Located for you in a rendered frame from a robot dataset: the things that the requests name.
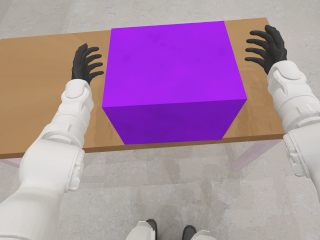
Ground right robot forearm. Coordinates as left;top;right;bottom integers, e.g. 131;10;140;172
267;60;320;134

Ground carton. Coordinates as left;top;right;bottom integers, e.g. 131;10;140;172
102;21;247;145

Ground left robot forearm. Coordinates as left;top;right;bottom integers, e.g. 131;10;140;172
18;79;94;185

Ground left robot shin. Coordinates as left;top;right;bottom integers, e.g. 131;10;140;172
137;221;152;229

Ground left robot hand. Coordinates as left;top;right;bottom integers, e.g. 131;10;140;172
71;43;104;85

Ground left robot upper arm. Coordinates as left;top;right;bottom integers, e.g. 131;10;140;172
0;139;85;240

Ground right robot foot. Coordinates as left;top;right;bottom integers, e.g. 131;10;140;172
182;225;197;240

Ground right robot hand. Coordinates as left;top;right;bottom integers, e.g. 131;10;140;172
244;25;287;75

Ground right robot upper arm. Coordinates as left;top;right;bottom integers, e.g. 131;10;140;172
283;122;320;203

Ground table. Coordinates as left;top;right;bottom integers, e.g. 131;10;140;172
0;17;286;172

